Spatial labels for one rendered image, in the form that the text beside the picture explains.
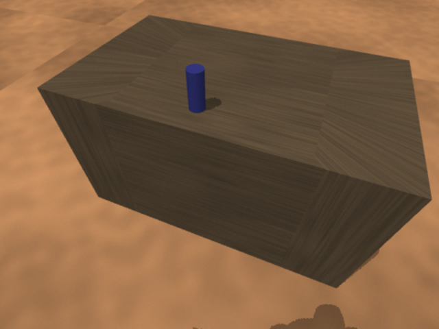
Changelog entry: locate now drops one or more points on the can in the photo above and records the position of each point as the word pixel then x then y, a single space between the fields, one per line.
pixel 196 88

